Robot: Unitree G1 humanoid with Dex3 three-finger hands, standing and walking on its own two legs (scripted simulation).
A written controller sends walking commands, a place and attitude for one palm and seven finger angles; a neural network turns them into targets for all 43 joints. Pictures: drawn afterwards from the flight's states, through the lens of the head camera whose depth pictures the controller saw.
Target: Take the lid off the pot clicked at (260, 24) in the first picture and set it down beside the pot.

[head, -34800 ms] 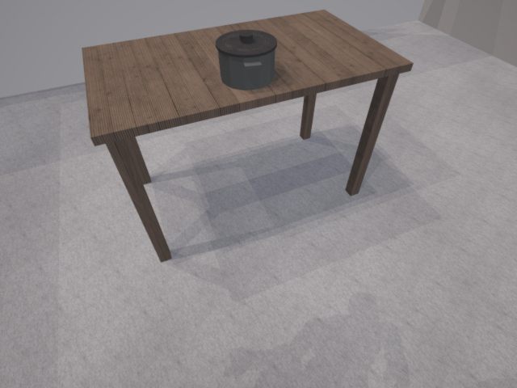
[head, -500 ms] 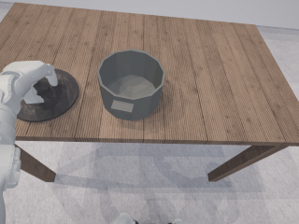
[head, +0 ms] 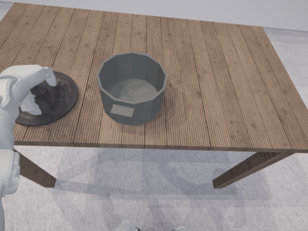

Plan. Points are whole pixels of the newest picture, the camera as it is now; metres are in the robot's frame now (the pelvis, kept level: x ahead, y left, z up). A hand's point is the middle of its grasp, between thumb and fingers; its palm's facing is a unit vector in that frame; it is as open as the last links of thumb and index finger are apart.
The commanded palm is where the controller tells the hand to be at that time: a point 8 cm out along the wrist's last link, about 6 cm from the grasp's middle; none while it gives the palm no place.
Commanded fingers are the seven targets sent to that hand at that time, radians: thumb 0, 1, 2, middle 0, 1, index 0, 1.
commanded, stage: raise the empty hand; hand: left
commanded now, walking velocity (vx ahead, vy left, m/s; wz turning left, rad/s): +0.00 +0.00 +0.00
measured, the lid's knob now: (39, 91) +0.49 +0.31 +0.02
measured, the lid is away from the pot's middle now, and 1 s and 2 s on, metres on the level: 0.26 0.26 0.26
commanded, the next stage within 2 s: draw the hand back to the body in 1.28 s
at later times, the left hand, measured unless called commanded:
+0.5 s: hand (25, 78) +0.46 +0.31 +0.09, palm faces -0.42 -0.08 -0.90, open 11.0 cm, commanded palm +0.48 +0.30 +0.16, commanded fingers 0.00 -0.03 0.68 -0.36 -0.84 -0.36 -0.84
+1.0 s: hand (11, 62) +0.46 +0.31 +0.15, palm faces -0.36 -0.07 -0.93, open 11.0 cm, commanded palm +0.48 +0.30 +0.22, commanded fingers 0.00 -0.03 0.68 -0.36 -0.84 -0.36 -0.84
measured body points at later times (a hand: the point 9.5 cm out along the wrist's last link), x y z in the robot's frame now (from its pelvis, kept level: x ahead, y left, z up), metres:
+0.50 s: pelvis +0.01 -0.01 +0.01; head +0.09 +0.02 +0.45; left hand +0.48 +0.31 +0.14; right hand +0.02 -0.29 -0.10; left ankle +0.02 +0.03 -0.71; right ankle -0.01 -0.18 -0.71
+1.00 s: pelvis +0.01 +0.00 +0.02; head +0.07 +0.02 +0.46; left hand +0.47 +0.31 +0.20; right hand +0.07 -0.27 -0.10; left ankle +0.02 +0.03 -0.71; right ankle -0.01 -0.18 -0.71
